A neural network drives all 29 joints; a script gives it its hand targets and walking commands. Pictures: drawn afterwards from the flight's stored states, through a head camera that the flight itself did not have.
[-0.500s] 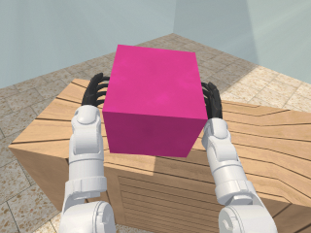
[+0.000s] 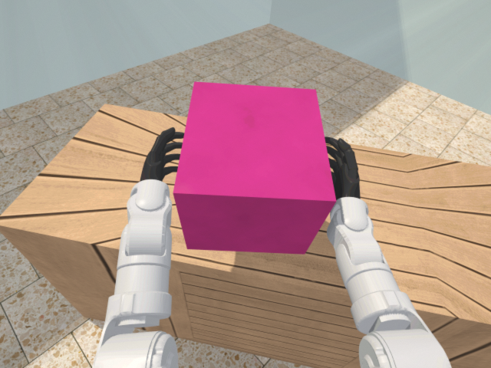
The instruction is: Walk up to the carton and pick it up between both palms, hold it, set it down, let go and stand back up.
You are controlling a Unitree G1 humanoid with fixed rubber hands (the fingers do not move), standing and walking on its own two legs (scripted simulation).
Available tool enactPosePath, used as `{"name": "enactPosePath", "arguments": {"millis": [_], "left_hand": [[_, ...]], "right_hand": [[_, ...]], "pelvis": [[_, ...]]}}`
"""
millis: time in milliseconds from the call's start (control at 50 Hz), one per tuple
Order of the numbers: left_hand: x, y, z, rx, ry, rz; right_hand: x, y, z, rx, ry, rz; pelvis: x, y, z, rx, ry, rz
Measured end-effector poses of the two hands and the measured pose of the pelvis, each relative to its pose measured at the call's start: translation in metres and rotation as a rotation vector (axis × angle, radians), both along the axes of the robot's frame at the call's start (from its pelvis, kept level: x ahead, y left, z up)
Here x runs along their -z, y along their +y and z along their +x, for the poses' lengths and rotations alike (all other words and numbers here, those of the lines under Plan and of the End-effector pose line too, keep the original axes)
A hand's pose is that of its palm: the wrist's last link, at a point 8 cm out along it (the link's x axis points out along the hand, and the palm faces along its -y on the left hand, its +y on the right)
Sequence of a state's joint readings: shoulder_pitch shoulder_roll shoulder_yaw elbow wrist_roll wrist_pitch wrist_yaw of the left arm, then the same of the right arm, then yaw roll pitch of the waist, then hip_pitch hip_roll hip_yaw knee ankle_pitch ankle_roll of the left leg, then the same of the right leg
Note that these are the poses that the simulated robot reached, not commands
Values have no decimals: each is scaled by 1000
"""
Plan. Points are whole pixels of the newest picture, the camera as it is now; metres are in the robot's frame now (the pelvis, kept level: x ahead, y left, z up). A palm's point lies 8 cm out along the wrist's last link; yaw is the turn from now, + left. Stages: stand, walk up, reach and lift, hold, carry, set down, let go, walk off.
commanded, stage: set down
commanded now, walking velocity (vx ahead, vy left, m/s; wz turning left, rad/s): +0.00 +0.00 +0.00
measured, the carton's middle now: (250, 170) +0.41 -0.03 +0.10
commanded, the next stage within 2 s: none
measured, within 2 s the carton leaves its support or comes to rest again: neither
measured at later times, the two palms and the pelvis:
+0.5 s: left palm (167, 181) +0.39 +0.11 +0.11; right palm (347, 195) +0.34 -0.19 +0.10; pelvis +0.00 +0.00 +0.00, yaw -1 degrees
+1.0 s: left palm (175, 181) +0.42 +0.10 +0.08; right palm (342, 192) +0.37 -0.20 +0.08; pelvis +0.01 +0.00 +0.00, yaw -1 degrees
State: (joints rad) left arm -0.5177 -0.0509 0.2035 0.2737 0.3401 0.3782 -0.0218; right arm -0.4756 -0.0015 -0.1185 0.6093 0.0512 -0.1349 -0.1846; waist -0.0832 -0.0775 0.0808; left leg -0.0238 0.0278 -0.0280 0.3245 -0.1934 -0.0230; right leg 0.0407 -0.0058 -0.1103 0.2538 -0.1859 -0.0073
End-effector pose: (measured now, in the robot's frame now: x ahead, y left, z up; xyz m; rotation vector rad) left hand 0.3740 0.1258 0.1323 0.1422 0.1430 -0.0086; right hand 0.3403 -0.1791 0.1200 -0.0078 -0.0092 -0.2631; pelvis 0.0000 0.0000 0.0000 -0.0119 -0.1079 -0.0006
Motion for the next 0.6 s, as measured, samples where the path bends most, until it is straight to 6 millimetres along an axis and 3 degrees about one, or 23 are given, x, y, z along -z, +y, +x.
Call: {"name": "enactPosePath", "arguments": {"millis": [220,600], "left_hand": [[13,8,2,-10,30,7],[32,-17,18,25,68,-19]], "right_hand": [[14,8,4,-8,29,5],[24,-16,9,32,67,10]], "pelvis": [[-1,2,-1,-9,24,-1],[-2,-1,-4,24,75,4]]}}
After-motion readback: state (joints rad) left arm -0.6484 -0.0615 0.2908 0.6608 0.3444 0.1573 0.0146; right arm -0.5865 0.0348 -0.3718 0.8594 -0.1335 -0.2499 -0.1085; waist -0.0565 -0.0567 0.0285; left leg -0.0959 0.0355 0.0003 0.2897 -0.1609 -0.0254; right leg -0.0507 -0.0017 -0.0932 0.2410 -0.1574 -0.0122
